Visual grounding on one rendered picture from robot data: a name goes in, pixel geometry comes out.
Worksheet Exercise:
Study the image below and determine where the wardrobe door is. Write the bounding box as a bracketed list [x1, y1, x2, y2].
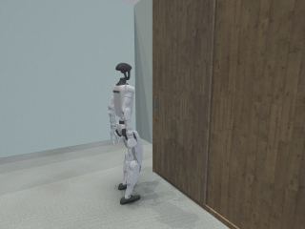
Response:
[205, 0, 305, 229]
[153, 0, 216, 205]

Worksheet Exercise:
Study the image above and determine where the right robot hand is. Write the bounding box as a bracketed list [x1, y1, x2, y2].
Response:
[127, 137, 138, 156]

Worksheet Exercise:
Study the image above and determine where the robot left upper arm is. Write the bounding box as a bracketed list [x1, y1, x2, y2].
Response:
[108, 85, 115, 111]

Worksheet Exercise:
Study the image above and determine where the left robot forearm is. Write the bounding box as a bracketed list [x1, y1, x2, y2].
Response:
[108, 109, 117, 129]

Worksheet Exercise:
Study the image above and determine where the robot right upper arm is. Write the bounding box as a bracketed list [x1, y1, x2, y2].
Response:
[121, 85, 135, 114]

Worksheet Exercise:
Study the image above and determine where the right robot foot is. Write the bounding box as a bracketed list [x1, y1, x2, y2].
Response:
[120, 195, 141, 205]

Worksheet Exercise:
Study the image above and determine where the handle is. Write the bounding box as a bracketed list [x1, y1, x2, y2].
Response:
[152, 95, 158, 112]

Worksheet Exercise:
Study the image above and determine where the left robot hand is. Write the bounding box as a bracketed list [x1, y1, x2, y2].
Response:
[110, 128, 120, 144]

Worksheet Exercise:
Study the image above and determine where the right robot forearm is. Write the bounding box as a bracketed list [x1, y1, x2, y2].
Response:
[123, 108, 134, 138]

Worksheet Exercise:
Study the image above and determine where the robot right shin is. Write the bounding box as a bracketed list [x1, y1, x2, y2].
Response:
[125, 163, 142, 198]

